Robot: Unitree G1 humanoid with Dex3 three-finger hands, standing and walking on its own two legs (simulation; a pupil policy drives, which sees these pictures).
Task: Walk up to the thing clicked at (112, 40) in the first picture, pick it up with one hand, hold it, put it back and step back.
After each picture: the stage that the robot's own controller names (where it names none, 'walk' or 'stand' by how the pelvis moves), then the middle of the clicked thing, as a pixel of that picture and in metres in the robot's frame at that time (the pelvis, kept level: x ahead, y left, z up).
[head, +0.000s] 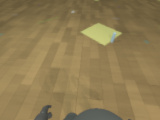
stand; (113, 37) +1.89 -0.54 -0.66
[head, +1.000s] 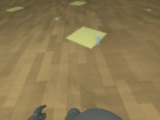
walk; (98, 39) +1.82 -0.06 -0.63
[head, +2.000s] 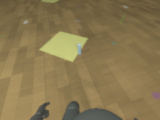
walk; (79, 49) +1.28 +0.27 -0.64
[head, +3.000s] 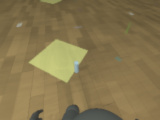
walk; (76, 67) +0.81 +0.24 -0.63
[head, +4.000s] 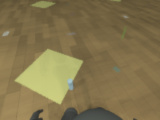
walk; (70, 84) +0.52 +0.24 -0.64
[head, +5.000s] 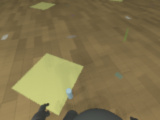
stand; (69, 93) +0.39 +0.24 -0.65
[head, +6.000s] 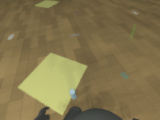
stand; (73, 94) +0.35 +0.23 -0.65
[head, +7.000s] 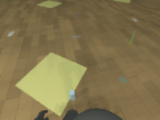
stand; (72, 95) +0.37 +0.19 -0.65
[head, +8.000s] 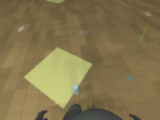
stand; (75, 89) +0.41 +0.18 -0.64
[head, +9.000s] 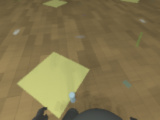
stand; (72, 97) +0.33 +0.19 -0.64
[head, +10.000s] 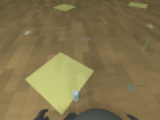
stand; (75, 96) +0.39 +0.17 -0.65
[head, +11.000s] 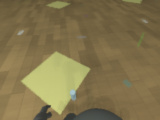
stand; (73, 95) +0.38 +0.19 -0.66
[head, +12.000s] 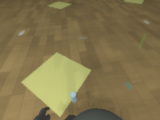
stand; (73, 97) +0.35 +0.18 -0.66
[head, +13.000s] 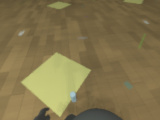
stand; (73, 97) +0.35 +0.19 -0.66
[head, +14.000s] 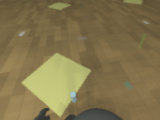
stand; (73, 97) +0.36 +0.19 -0.66
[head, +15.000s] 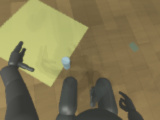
go down; (66, 63) +0.43 +0.18 -0.36
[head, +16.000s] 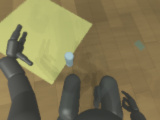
approach; (69, 60) +0.46 +0.16 -0.29
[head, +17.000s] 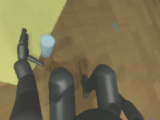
close in; (46, 48) +0.46 +0.20 -0.18
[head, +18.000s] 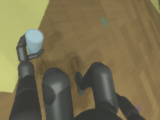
close; (34, 46) +0.46 +0.22 -0.17
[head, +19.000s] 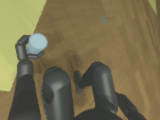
lift; (35, 47) +0.44 +0.22 -0.18
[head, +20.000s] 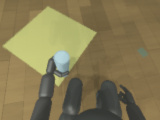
lift; (63, 66) +0.34 +0.19 -0.01
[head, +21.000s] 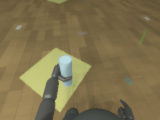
hold; (66, 73) +0.32 +0.17 +0.04
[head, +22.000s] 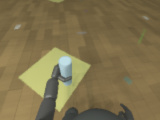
hold; (66, 73) +0.32 +0.17 +0.04
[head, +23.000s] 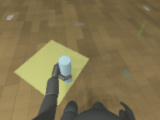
crouch; (66, 71) +0.34 +0.17 +0.00
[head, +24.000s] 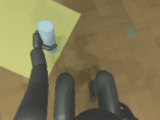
lower; (49, 40) +0.51 +0.20 -0.04
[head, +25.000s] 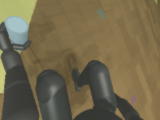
lower; (19, 37) +0.49 +0.25 -0.17
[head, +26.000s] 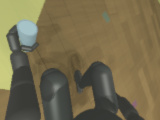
lower; (27, 39) +0.48 +0.24 -0.18
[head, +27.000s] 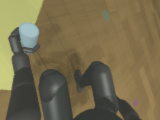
lower; (29, 41) +0.47 +0.23 -0.19
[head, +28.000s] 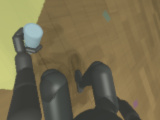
lower; (32, 41) +0.47 +0.22 -0.18
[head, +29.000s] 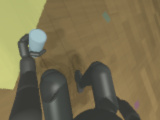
draw back; (36, 46) +0.46 +0.21 -0.19
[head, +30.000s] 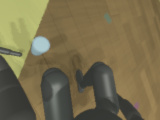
stand; (38, 48) +0.44 +0.21 -0.18
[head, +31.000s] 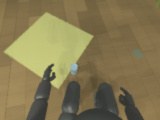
walk; (73, 69) +0.43 +0.14 -0.41
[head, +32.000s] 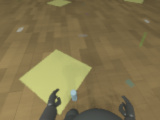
stand; (74, 95) +0.37 +0.16 -0.60
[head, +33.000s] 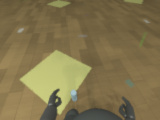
stand; (74, 95) +0.37 +0.16 -0.60
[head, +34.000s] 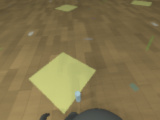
stand; (78, 96) +0.38 +0.15 -0.65
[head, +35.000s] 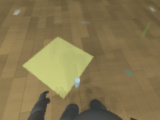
walk; (77, 82) +0.43 +0.09 -0.64
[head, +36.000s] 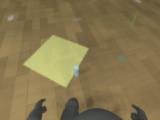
walk; (76, 71) +0.61 +0.18 -0.62
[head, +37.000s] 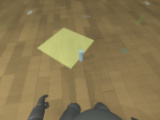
walk; (81, 55) +0.94 +0.19 -0.62
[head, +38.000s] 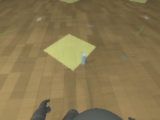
stand; (83, 59) +1.04 +0.12 -0.65
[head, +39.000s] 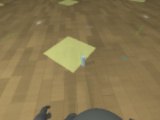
stand; (83, 61) +1.03 +0.14 -0.66
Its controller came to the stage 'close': yes
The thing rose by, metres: 0.69
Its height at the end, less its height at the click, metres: +0.00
